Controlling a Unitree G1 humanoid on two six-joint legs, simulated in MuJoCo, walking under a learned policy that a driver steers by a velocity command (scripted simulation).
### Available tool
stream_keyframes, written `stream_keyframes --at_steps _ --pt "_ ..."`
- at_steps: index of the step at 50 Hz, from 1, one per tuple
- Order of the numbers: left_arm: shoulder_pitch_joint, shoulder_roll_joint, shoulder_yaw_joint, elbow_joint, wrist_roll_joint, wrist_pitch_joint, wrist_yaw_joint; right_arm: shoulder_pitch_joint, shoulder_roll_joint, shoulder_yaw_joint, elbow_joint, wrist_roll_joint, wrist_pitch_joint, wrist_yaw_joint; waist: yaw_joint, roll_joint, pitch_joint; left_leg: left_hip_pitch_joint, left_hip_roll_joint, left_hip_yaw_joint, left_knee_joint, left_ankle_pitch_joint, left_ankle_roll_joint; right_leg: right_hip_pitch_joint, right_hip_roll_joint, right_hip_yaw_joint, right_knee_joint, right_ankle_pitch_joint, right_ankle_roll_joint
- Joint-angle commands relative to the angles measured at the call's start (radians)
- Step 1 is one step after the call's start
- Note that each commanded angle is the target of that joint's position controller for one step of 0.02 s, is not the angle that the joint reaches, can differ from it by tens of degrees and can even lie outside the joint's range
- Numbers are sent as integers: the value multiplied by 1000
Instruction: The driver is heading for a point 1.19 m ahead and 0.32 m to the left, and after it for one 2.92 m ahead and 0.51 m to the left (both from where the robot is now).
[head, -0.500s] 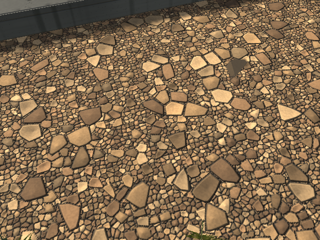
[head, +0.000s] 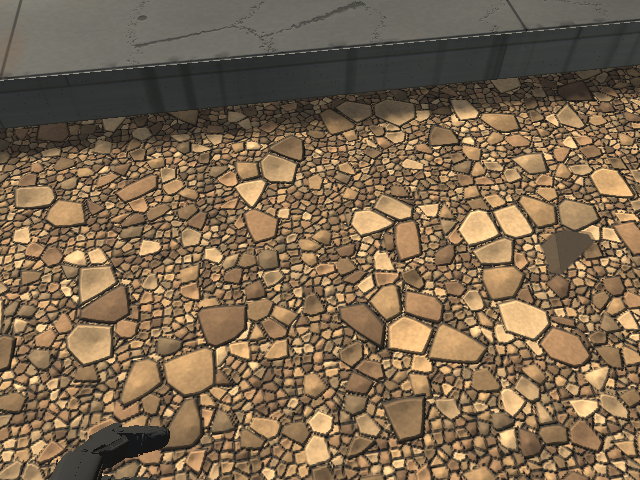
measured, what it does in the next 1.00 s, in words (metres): walks ahead, turning left: left foot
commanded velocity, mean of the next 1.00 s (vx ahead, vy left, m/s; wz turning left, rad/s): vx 0.36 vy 0.00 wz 0.53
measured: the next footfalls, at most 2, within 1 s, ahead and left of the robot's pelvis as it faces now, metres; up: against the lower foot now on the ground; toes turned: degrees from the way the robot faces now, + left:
left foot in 0.52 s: +0.39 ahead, +0.14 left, +0.00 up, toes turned +22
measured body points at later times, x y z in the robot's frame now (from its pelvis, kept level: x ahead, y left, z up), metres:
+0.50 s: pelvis +0.26 +0.03 +0.00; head +0.30 +0.05 +0.45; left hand +0.15 +0.27 -0.13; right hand +0.55 -0.11 -0.08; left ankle +0.35 +0.13 -0.71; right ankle +0.12 -0.11 -0.72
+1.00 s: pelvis +0.44 +0.10 +0.02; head +0.46 +0.12 +0.47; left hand +0.44 +0.39 -0.10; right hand +0.61 -0.12 -0.11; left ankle +0.35 +0.13 -0.72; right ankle +0.57 +0.04 -0.69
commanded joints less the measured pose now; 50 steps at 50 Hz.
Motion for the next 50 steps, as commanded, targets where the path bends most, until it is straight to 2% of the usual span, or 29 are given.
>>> stream_keyframes --at_steps 1,2,3,4,6,7,10,13,16,19,21,22,23,24,25,26,27,28,29,30,31,32,33,36,42,46,50 --pt "375 325 96 21 24 -1 31 71 -27 -1 -136 34 -25 7 136 -335 -395 -569 -25 96 684 -110 -20 799 -485 771 -230 -285 -194" --pt "297 215 83 5 6 10 25 29 -113 -9 -96 -5 -6 -3 118 -129 -247 -644 86 95 755 -11 -12 656 -440 728 -241 -417 -184" --pt "238 132 63 -3 -3 10 22 -49 -116 -13 -102 -11 -1 8 118 -31 -122 -629 120 113 723 91 -18 515 -384 542 -259 -370 -162" --pt "216 101 54 5 2 8 18 -83 -96 -10 -109 -11 3 16 107 -8 -67 -607 149 126 687 137 -27 430 -335 404 -281 -235 -142" --pt "242 95 50 34 -4 -5 19 -96 -73 -7 -114 -24 25 36 91 -79 -34 -569 181 145 647 160 -40 351 -275 230 -312 -68 -115" --pt "264 97 52 48 -10 -16 14 -104 -63 -5 -122 -24 35 42 88 -90 -37 -566 182 153 642 169 -42 344 -272 189 -319 12 -116" --pt "298 104 59 72 -21 -37 6 -191 -43 4 -163 -24 48 60 88 -83 -25 -655 202 166 613 241 -51 370 -276 81 -351 137 -129" --pt "327 99 60 94 -18 -35 5 -301 -30 14 -207 -24 46 72 101 -76 2 -710 211 196 497 346 -65 384 -252 -28 -369 198 -124" --pt "346 109 63 111 -19 -33 6 -407 -5 31 -244 -20 37 86 122 -73 20 -657 207 254 295 462 -62 383 -226 -122 -369 225 -104" --pt "392 137 71 134 -19 -28 14 -495 -4 39 -280 -25 36 95 145 -70 40 -618 200 310 163 444 -36 442 -254 -162 -359 269 -94" --pt "420 151 73 151 -18 -15 20 -514 -16 37 -293 -32 37 93 146 -70 39 -599 179 337 111 372 -8 515 -273 -190 -308 388 -86" --pt "426 162 75 157 -17 -8 24 -505 -22 34 -294 -35 38 88 136 -77 25 -561 152 355 91 319 11 544 -277 -210 -251 534 -79" --pt "432 179 78 163 -16 1 28 -474 -32 28 -287 -38 38 82 120 -90 -4 -504 116 374 79 258 32 566 -280 -228 -167 693 -74" --pt "434 194 81 166 -15 11 30 -400 -48 19 -268 -39 34 76 86 -93 -52 -416 78 380 58 215 57 575 -281 -241 -35 799 -73" --pt "425 201 80 159 -19 21 31 -260 -71 3 -225 -44 26 66 24 -71 -133 -235 44 372 -6 231 88 513 -273 -259 163 766 -60" --pt "417 187 75 132 -15 22 29 -85 -139 -26 -175 -53 23 48 -50 12 -240 25 142 211 -56 160 137 320 -250 -267 451 498 -28" --pt "458 59 49 52 -22 16 5 -115 -254 -52 -197 -41 29 31 36 266 -328 349 473 -310 -89 249 276 -147 -68 -240 814 -461 43" --pt "331 155 68 25 -15 12 8 -58 -249 -54 -221 -10 39 18 -38 109 -369 342 518 -492 -186 472 313 -249 -12 -37 927 -485 54" --pt "263 139 64 4 -31 6 9 -106 -222 -49 -197 -2 40 6 -7 60 -227 238 488 -272 -172 748 290 -284 -73 4 894 -361 47" --pt "280 121 55 16 -35 0 15 -153 -166 -35 -191 8 33 3 42 26 -135 94 439 -156 -168 957 254 -225 -101 1 802 -310 46" --pt "297 121 57 31 -22 11 18 -203 -133 -26 -195 12 28 2 88 3 -87 -8 375 -72 -174 1009 208 -168 -121 9 734 -304 50" --pt "331 122 57 37 -4 31 18 -241 -106 -16 -203 17 26 0 124 16 -81 -88 335 -26 -191 1031 188 -103 -123 11 696 -301 62" --pt "351 119 59 42 5 51 15 -253 -96 -11 -207 17 21 4 141 24 -93 -129 314 -2 -198 1056 176 -60 -120 9 664 -299 71" --pt "337 93 55 27 0 79 11 -217 -137 -23 -196 8 14 9 147 27 -117 -174 276 26 -198 1129 169 -52 -96 -8 591 -237 89" --pt "205 96 51 -5 -8 90 17 -122 -110 -9 -158 4 23 -3 86 73 -102 -94 267 26 -189 1103 92 -112 -83 -4 416 -94 65" --pt "148 98 47 -14 -15 87 21 -83 -104 -1 -134 -7 29 -13 55 80 -81 -10 295 2 -156 1136 85 -110 -58 0 311 -105 38" --pt "160 94 42 -4 -21 75 28 -96 -103 7 -117 -14 38 -20 59 89 -52 -7 304 -21 -88 1171 85 -1 -16 -10 167 -187 2"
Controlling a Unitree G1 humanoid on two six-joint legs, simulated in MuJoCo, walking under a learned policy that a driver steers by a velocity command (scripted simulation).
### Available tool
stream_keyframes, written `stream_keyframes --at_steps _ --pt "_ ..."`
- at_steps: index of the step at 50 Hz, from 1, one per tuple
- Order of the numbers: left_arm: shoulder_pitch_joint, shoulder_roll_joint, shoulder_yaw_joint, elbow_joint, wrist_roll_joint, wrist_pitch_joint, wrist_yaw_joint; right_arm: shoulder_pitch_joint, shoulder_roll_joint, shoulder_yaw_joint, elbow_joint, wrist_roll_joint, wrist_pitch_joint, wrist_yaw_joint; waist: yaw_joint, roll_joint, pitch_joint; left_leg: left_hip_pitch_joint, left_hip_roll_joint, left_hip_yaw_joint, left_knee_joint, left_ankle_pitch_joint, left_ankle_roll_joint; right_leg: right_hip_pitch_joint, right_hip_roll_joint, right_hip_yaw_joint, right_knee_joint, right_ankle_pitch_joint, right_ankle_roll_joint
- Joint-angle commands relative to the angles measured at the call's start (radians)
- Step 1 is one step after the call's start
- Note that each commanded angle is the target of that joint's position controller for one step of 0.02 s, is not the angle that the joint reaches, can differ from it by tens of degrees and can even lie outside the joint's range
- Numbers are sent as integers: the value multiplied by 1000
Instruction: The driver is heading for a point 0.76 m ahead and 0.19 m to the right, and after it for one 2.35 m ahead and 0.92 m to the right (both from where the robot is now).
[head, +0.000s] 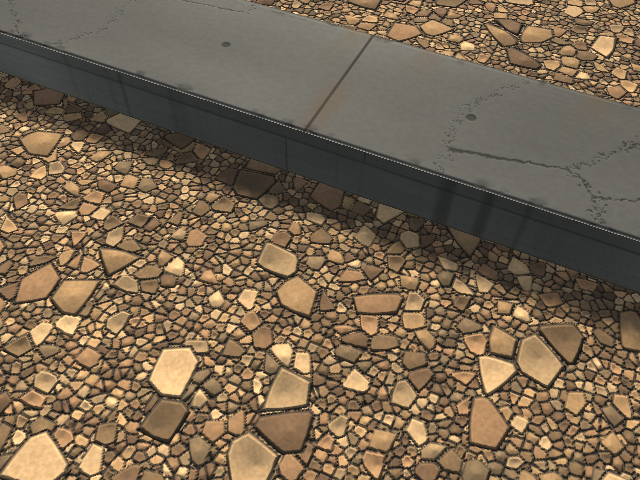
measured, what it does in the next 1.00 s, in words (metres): walks ahead: right foot, then left foot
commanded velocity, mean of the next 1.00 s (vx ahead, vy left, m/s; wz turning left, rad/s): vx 0.16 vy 0.00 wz -0.14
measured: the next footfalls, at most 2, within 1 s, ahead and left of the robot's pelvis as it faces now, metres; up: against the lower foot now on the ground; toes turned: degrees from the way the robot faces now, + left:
right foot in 0.06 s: +0.12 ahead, -0.11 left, +0.00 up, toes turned +0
left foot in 0.48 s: +0.15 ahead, +0.10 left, +0.00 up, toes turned +1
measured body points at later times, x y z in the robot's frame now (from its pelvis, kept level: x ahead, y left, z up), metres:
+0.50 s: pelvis +0.09 +0.01 +0.00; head +0.10 +0.02 +0.45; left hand +0.10 +0.27 -0.15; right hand +0.19 -0.25 -0.13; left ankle +0.11 +0.10 -0.74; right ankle +0.08 -0.11 -0.74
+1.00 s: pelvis +0.14 -0.03 -0.01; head +0.15 -0.05 +0.44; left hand +0.31 +0.22 -0.11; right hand +0.14 -0.31 -0.15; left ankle +0.11 +0.10 -0.71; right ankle +0.11 -0.10 -0.74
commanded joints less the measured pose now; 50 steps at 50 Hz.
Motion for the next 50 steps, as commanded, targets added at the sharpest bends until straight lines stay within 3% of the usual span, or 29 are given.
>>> stream_keyframes --at_steps 1,2,3,4,5,6,8,9,10,13,16,19,21,23,24,25,26,27,28,30,32,37,39,42,45,47,48,49,50 --pt "25 92 21 -48 -6 -23 11 33 -137 -26 -22 -1 -1 -11 17 116 -62 88 313 -157 91 959 63 85 30 -5 -136 -44 -35" --pt "68 88 21 -32 -5 -28 16 11 -137 -24 -20 8 -2 -13 46 106 -65 67 294 -155 132 933 40 175 36 -9 -252 17 -48" --pt "131 90 21 -12 2 -40 22 -16 -132 -18 -24 24 -9 -15 85 80 -91 2 266 -146 189 849 2 335 -2 27 -380 226 -65" --pt "184 148 27 -11 10 -52 32 5 -89 -2 -48 27 -21 -14 82 -41 -184 -91 203 -108 301 531 -41 522 -195 208 -369 654 -113" --pt "170 187 36 -12 -13 -40 25 127 -69 -5 -11 29 -4 -14 48 -196 -255 -187 44 -14 438 -197 -62 590 -358 377 -332 888 -289" --pt "189 143 26 4 -18 -35 8 89 -122 -14 4 1 12 -15 64 -131 -217 -254 47 -6 547 -401 -58 521 -367 447 -394 617 -327" --pt "146 139 29 13 -4 -28 -8 12 -125 -22 2 -20 16 7 53 -36 -69 -349 87 -9 627 -300 -63 401 -271 410 -534 -91 -266" --pt "113 131 27 16 -1 -27 -7 -18 -118 -20 -8 -18 17 21 39 -76 -5 -364 115 5 583 -236 -66 343 -234 374 -599 -261 -226" --pt "98 130 29 22 0 -29 -6 -23 -107 -17 -5 -18 16 31 30 -113 16 -353 123 34 559 -184 -76 317 -199 339 -632 -282 -201" --pt "126 132 37 50 -8 -51 -11 -39 -76 -5 14 -16 1 44 41 -75 -29 -329 139 94 488 -108 -99 350 -166 261 -639 -179 -197" --pt "152 130 39 81 -2 -64 -11 -95 -43 10 16 -10 -8 33 61 -71 -24 -296 151 118 357 -95 -115 348 -155 195 -602 -5 -208" --pt "181 137 43 109 3 -58 -13 -110 -46 17 23 -2 -10 19 74 -95 -46 -225 148 141 259 -73 -110 325 -165 175 -552 99 -218" --pt "169 132 41 119 -3 -51 -12 -86 -40 21 40 1 -13 11 54 -86 -57 -140 144 155 167 6 -97 287 -164 166 -506 148 -202" --pt "145 100 26 124 -10 -48 -9 -39 -44 23 69 -6 -22 1 16 -45 -63 14 148 128 8 82 -76 200 -133 145 -423 126 -144" --pt "142 67 14 119 -6 -52 -10 -12 -80 17 78 -14 -29 -7 10 20 -70 82 244 14 -56 101 -63 146 -100 120 -359 63 -99" --pt "169 2 -4 107 -15 -50 -13 -28 -161 5 69 -14 -33 -15 45 178 -60 77 404 -194 -146 82 -16 76 15 33 -243 -100 -53" --pt "186 24 -2 116 -12 -36 -4 -42 -174 0 79 6 -22 -14 44 225 -39 -64 485 -232 -160 85 70 160 50 -16 -207 -224 -45" --pt "159 60 7 120 -8 -26 2 -82 -129 10 66 5 -22 -13 46 190 0 -75 460 -208 -158 117 84 156 46 0 -153 -231 -44" --pt "139 64 11 119 -9 -20 5 -93 -109 16 64 4 -25 -17 39 190 15 -69 448 -173 -152 218 85 126 50 10 -99 -239 -41" --pt "156 84 25 127 -3 -13 3 -86 -117 11 65 6 -24 -33 48 178 -31 2 445 -101 -111 483 93 86 37 17 43 -259 -30" --pt "173 73 32 136 1 -10 3 -64 -123 1 69 11 -20 -39 54 135 -77 46 445 -30 -67 680 111 60 36 5 167 -260 -12" --pt "84 39 34 96 -2 15 -6 -84 -105 -10 59 2 -2 -46 39 158 -59 12 426 71 -60 553 103 45 15 -28 116 -203 11" --pt "41 40 34 71 1 21 -20 -54 -126 -22 62 -4 -4 -36 12 171 -77 8 448 51 -112 259 110 62 3 -46 63 -190 -3" --pt "-21 63 40 28 7 25 -53 -65 -158 -41 49 -12 -15 -16 2 162 -37 -23 482 6 -187 -124 107 74 -10 -58 -9 -202 -38" --pt "13 62 45 25 2 16 -71 -102 -183 -58 32 -10 -26 6 40 125 -14 -85 480 50 -172 -208 72 194 13 -96 -142 -177 -84" --pt "158 69 55 80 8 -2 -69 -135 -165 -59 21 -5 -24 13 108 65 -27 -227 412 160 0 -252 17 430 66 -110 -293 -135 -113" --pt "287 136 78 124 19 -18 -56 -151 -100 -41 3 -14 -21 19 155 -137 -55 -366 317 288 318 -252 -36 569 -57 113 -440 -296 -158" --pt "365 265 104 112 2 -32 -47 -246 -34 -19 -93 -20 -28 29 187 -357 -33 -711 122 281 595 -382 -86 669 -336 703 -629 -505 -302" --pt "317 221 92 105 0 -28 -34 -265 -99 -30 -81 -44 -30 34 164 -146 39 -764 192 112 692 -315 -85 595 -346 676 -640 -476 -334"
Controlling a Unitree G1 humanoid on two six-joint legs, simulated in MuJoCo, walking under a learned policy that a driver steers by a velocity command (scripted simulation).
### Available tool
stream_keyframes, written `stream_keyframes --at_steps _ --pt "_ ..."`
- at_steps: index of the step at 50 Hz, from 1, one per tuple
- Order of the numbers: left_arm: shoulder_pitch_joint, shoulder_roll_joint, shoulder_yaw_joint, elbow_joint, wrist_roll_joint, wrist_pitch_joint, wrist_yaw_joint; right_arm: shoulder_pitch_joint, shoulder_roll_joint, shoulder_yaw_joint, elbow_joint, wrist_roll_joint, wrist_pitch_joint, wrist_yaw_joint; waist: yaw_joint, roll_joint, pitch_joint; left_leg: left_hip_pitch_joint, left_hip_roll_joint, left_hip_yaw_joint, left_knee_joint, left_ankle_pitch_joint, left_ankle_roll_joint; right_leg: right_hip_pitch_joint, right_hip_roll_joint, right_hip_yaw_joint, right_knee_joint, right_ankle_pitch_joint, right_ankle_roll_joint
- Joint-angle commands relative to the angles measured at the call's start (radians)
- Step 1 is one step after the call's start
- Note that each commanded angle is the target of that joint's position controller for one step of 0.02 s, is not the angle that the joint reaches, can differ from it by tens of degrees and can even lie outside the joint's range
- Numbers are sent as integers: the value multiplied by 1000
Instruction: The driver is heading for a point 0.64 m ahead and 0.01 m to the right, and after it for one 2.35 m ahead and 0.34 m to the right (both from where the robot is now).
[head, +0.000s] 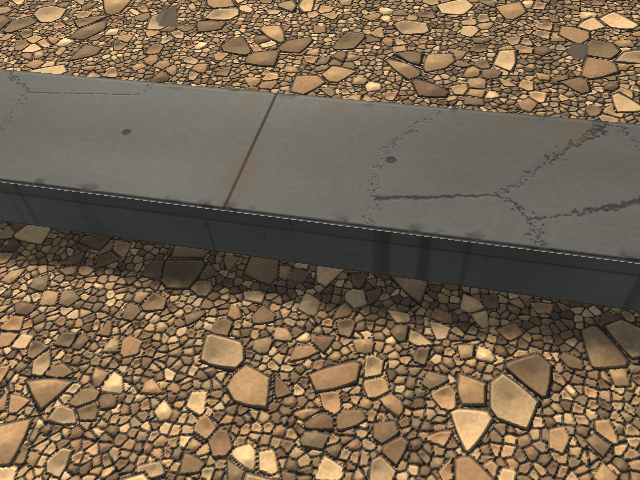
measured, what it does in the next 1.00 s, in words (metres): walks ahead: left foot, then right foot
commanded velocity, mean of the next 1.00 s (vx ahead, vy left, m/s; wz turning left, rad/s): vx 0.10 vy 0.00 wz -0.25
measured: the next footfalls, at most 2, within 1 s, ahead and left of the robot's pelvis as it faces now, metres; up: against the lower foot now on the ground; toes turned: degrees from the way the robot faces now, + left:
left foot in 0.40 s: +0.31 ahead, +0.04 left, +0.00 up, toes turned -14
right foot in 0.74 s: +0.18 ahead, -0.13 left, +0.00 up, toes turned -13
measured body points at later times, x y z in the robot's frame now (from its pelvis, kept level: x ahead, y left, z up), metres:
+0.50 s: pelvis +0.16 +0.00 +0.00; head +0.21 +0.00 +0.44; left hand +0.28 +0.25 -0.14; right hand +0.24 -0.29 -0.11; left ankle +0.27 +0.05 -0.73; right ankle +0.02 -0.08 -0.66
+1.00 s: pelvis +0.19 -0.03 +0.01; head +0.20 -0.03 +0.46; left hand +0.32 +0.21 -0.13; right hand +0.18 -0.29 -0.14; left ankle +0.27 +0.05 -0.73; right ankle +0.14 -0.12 -0.73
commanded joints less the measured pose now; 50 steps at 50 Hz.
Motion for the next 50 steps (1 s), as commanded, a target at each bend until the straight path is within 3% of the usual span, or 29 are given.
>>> stream_keyframes --at_steps 1,2,4,6,7,13,16,18,19,20,21,22,23,24,25,26,28,32,34,36,37,38,39,40,41,43,45,50 --pt "183 184 42 -1 -9 -13 29 -174 -80 -5 -149 4 -40 28 77 -164 110 -573 3 -153 316 28 2 275 -349 633 -426 -298 -221" --pt "135 162 36 -15 -10 -18 33 -147 -89 -5 -132 19 -52 35 44 -127 116 -531 20 -155 285 124 -6 251 -288 536 -429 -158 -186" --pt "91 148 30 -30 -20 -38 42 -103 -90 -4 -104 -1 -48 30 8 -117 81 -451 14 -140 255 212 -36 258 -213 380 -378 364 -150" --pt "121 159 33 -22 -25 -51 38 -84 -66 1 -105 1 -31 21 -6 -93 21 -400 -17 -123 262 228 -63 268 -192 292 -288 816 -147" --pt "139 165 35 -17 -26 -51 39 -92 -56 5 -112 6 -23 17 -3 -94 5 -393 -27 -116 251 234 -72 265 -181 270 -261 905 -141" --pt "205 167 35 -9 -18 -16 58 -251 -36 28 -185 23 -12 13 65 -155 12 -347 -77 -104 13 334 -64 234 -143 291 -174 937 -95" --pt "172 162 33 -18 -9 -10 64 -201 -53 29 -172 25 -22 5 52 -160 -9 -215 -96 -109 -114 353 -27 224 -135 301 -108 962 -53" --pt "122 171 34 -29 -15 -20 67 -79 -84 17 -135 22 -32 -9 -4 -158 -39 -31 -113 -110 -228 399 13 191 -120 322 -8 983 -13" --pt "92 169 31 -33 -27 -29 64 7 -92 13 -114 14 -47 -19 -60 -118 -68 102 -79 -129 -342 562 34 155 -78 304 118 907 11" --pt "111 115 15 -70 -37 -39 61 100 -157 4 -118 3 -60 -30 -74 26 -192 315 163 -352 -317 936 91 37 -6 257 366 500 42" --pt "283 66 13 -55 -52 -25 68 65 -212 -5 -131 21 -46 -25 16 216 -306 422 410 -660 -310 1349 272 -122 172 181 615 -337 55" --pt "307 126 22 -2 -7 -1 76 44 -160 1 -137 53 -32 -16 25 80 -286 304 380 -681 -342 1110 297 -119 116 229 702 -308 46" --pt "234 134 24 4 3 10 70 -43 -82 21 -154 52 -27 -17 33 22 -159 181 314 -570 -385 847 272 -143 84 221 698 -246 50" --pt "171 125 20 -6 5 17 64 -107 -30 40 -164 41 -20 -18 39 4 -87 92 242 -476 -437 672 225 -142 55 206 628 -201 60" --pt "139 112 17 -11 2 27 56 -125 -15 49 -160 32 -18 -23 41 48 -51 39 191 -407 -478 591 191 -119 35 199 556 -166 73" --pt "152 99 11 -1 4 38 49 -123 -25 48 -147 24 -17 -26 47 90 -43 -5 147 -345 -494 583 175 -69 41 171 513 -136 87" --pt "159 76 -1 16 -4 48 47 -107 -37 48 -123 18 -21 -25 52 91 -58 -15 120 -288 -488 586 162 -13 45 137 371 -144 99" --pt "92 68 -17 31 -5 59 58 -78 -74 39 -94 19 -11 -19 20 108 -66 -7 133 -319 -512 340 171 36 23 91 144 -100 91" --pt "89 67 -21 46 -5 55 57 -92 -85 35 -90 23 4 -17 29 99 -52 -47 127 -332 -519 187 154 87 20 68 32 -21 77" --pt "93 62 -27 64 2 40 58 -86 -75 37 -80 29 16 -19 43 53 -15 -140 110 -330 -516 63 94 179 7 85 -140 88 46" --pt "76 82 -30 57 13 27 62 -73 -59 40 -77 29 16 -17 37 -6 8 -171 92 -321 -490 41 47 184 -62 182 -219 88 27" --pt "36 133 -24 48 12 16 67 -50 -34 43 -81 41 17 -13 -6 -114 35 -150 12 -247 -444 77 8 80 -161 321 -281 -20 -10" --pt "3 96 -36 62 -2 4 63 -59 -17 47 -60 43 20 -10 -17 -155 50 33 -30 -191 -395 214 -5 -101 -198 355 -345 -127 -22" --pt "-29 66 -48 66 -2 -8 62 -44 -7 49 -41 36 17 -8 -38 -153 56 127 -20 -199 -393 289 -4 -152 -175 333 -365 -147 4" --pt "-27 66 -49 79 -5 -16 64 -21 -11 48 -19 32 13 -7 -41 -151 49 167 -6 -209 -400 325 1 -145 -146 299 -360 -114 27" --pt "-2 74 -48 104 -10 -25 72 4 -32 43 13 29 4 -5 -38 -131 36 142 14 -232 -407 359 16 -56 -113 243 -333 2 43" --pt "14 99 -34 111 -11 -23 81 -25 -42 40 14 32 -1 -6 -15 -95 42 40 2 -239 -392 363 24 40 -105 209 -283 92 31" --pt "64 145 4 117 -7 0 103 -52 -28 31 -11 29 9 -8 13 -114 44 -111 -70 -194 -212 299 26 79 -194 215 -236 142 -46"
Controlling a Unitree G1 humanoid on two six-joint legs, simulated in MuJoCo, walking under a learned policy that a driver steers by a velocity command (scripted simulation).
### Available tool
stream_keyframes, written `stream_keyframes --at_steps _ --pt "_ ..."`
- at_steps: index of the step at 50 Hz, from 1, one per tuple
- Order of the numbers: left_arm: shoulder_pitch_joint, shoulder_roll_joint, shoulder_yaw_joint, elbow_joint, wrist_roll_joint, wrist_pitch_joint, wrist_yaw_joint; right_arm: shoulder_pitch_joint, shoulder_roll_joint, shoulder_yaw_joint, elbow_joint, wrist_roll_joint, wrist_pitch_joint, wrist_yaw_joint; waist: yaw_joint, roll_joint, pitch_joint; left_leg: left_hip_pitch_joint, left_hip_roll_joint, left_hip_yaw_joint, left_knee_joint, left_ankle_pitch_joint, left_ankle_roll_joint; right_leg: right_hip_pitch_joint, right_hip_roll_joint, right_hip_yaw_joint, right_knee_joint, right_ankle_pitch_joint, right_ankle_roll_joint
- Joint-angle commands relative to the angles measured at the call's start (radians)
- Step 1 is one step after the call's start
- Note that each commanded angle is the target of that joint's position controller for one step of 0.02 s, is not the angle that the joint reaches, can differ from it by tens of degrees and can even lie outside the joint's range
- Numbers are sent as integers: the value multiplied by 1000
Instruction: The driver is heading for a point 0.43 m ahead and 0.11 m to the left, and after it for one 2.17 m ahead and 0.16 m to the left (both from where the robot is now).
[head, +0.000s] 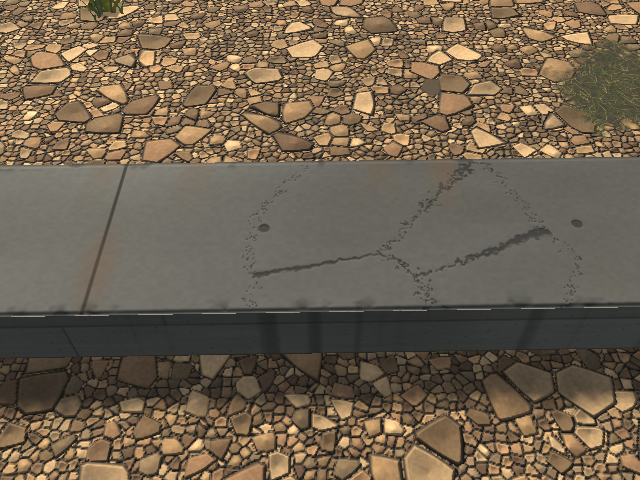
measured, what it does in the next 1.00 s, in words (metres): steps on the spot, turning left: right foot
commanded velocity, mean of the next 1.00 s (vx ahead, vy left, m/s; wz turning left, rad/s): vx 0.02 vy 0.00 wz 0.40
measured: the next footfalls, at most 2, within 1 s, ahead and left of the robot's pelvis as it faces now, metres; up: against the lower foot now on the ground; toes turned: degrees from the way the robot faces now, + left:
right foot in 0.64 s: +0.04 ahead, -0.12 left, +0.00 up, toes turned +29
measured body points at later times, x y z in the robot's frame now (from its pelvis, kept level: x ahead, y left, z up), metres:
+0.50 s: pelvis -0.01 -0.01 +0.00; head +0.04 +0.02 +0.45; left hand +0.06 +0.29 -0.13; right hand +0.16 -0.26 -0.12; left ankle +0.04 +0.10 -0.74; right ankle +0.02 -0.14 -0.69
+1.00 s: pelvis -0.02 -0.05 +0.01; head -0.02 -0.07 +0.46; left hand -0.11 +0.21 -0.11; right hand +0.17 -0.26 -0.13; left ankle -0.11 +0.05 -0.70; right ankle +0.01 -0.14 -0.74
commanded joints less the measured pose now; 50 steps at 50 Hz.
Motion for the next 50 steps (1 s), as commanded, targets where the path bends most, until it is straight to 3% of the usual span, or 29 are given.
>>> stream_keyframes --at_steps 1,4,6,7,8,9,10,11,12,15,18,26,29,30,31,32,33,34,35,36,38,40,43,47,50 --pt "56 179 56 -25 3 8 19 -27 -85 -25 -65 -9 -3 -4 34 -107 33 -94 5 -26 122 -53 25 -40 -253 175 -99 121 -121" --pt "1 170 63 -55 6 12 26 11 -80 -34 -71 -23 4 -6 16 -116 34 -111 20 -1 258 -196 47 -75 -340 183 -35 311 -178" --pt "-24 173 67 -67 9 10 24 31 -73 -36 -77 -18 0 -4 1 -90 27 -59 26 -2 167 -143 65 -84 -314 126 50 385 -140" --pt "-6 176 71 -72 9 12 20 31 -107 -46 -84 -16 -6 -4 11 -26 17 -9 50 -80 80 32 82 -114 -250 67 135 309 -89" --pt "-17 158 72 -102 3 19 15 67 -196 -72 -82 -14 -10 -5 13 158 7 33 186 -347 -27 314 156 -203 -83 -63 345 105 -13" --pt "-64 127 64 -133 -7 30 12 149 -227 -81 -73 -17 -11 1 -38 272 -60 175 332 -629 -151 521 269 -356 68 -43 587 -376 21" --pt "-28 99 49 -125 1 34 5 151 -241 -86 -75 -7 -11 -1 -6 146 -104 213 336 -600 -151 459 296 -377 24 72 706 -391 15" --pt "-35 101 48 -117 -7 34 0 81 -228 -90 -98 -4 -4 -12 10 59 -74 181 302 -510 -128 443 279 -393 -3 84 742 -314 18" --pt "-62 112 50 -125 -12 28 -1 28 -206 -87 -115 -4 6 -22 23 28 -42 153 261 -438 -125 471 243 -406 -27 89 722 -244 23" --pt "-58 133 51 -135 -2 29 -3 2 -158 -78 -135 4 24 -24 24 55 -101 196 189 -334 -94 637 199 -371 -20 71 680 -171 53" --pt "-65 119 44 -158 -14 42 0 23 -181 -88 -137 2 30 -21 14 59 -118 220 186 -345 -83 656 190 -370 -9 71 598 -172 73" --pt "-60 131 43 -199 -19 54 3 -70 -213 -104 -179 -9 57 -5 4 129 -119 112 167 -470 -147 366 149 -233 22 85 387 -143 58" --pt "5 134 47 -195 -29 45 6 -116 -219 -109 -188 -8 68 5 21 157 -112 59 142 -519 -176 224 107 -115 44 83 205 -133 31" --pt "49 134 49 -187 -28 41 10 -137 -219 -111 -193 0 70 6 46 154 -109 22 120 -521 -178 136 78 -47 46 79 87 -76 19" --pt "102 151 55 -176 -17 33 13 -142 -208 -109 -197 9 67 4 73 116 -116 -61 57 -491 -167 -145 30 57 17 97 -76 -42 1" --pt "70 237 73 -193 -2 30 22 -72 -153 -98 -190 12 65 1 34 -101 -93 -174 -85 -338 33 -375 -23 80 -194 350 -251 -266 -42" --pt "-58 330 83 -258 19 27 16 -43 -150 -105 -185 -10 55 -11 19 -257 -57 -322 -236 -156 341 -401 -53 -30 -422 610 -331 -394 -134" --pt "-50 295 81 -248 40 27 6 -108 -215 -115 -194 -27 50 -13 42 -211 -46 -266 -136 -179 511 -348 -53 -204 -439 620 -356 -496 -200" --pt "-128 231 64 -253 35 20 -2 -76 -220 -122 -180 -29 46 -1 -23 -174 -3 -217 -133 -191 606 -247 -37 -271 -336 508 -339 -451 -157" --pt "-178 194 55 -263 29 12 -8 -22 -207 -118 -153 -35 45 13 -54 -171 -7 -211 -133 -167 683 -179 -36 -251 -263 402 -319 -381 -112" --pt "-145 165 46 -264 17 0 -12 35 -183 -107 -115 -40 43 34 -38 -174 -23 -246 -121 -116 771 -148 -44 -150 -210 320 -306 -328 -106" --pt "-34 168 49 -219 10 -10 -22 -7 -151 -89 -120 -43 37 43 15 -155 17 -325 -101 -108 704 -155 -56 -42 -215 330 -311 -357 -123" --pt "105 192 61 -155 3 -27 -19 -84 -144 -77 -133 -39 25 39 76 -156 45 -361 -75 -86 523 -170 -76 94 -233 358 -309 -318 -138" --pt "150 208 69 -121 4 -37 -24 -116 -122 -58 -132 -26 4 38 92 -203 38 -229 -28 19 283 -251 -76 74 -247 357 -311 -285 -167" --pt "155 213 75 -109 6 -34 -33 -112 -107 -45 -129 -16 -10 32 85 -202 50 -71 -32 50 106 -312 -30 -30 -250 341 -295 -276 -183"
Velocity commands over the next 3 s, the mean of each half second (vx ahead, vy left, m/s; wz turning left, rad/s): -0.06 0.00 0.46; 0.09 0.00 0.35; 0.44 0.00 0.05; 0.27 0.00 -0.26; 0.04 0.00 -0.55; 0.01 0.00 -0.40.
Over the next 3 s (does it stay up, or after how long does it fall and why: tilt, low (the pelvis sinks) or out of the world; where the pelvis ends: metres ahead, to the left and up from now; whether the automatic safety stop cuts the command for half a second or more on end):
stays up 0.34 0.13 0.00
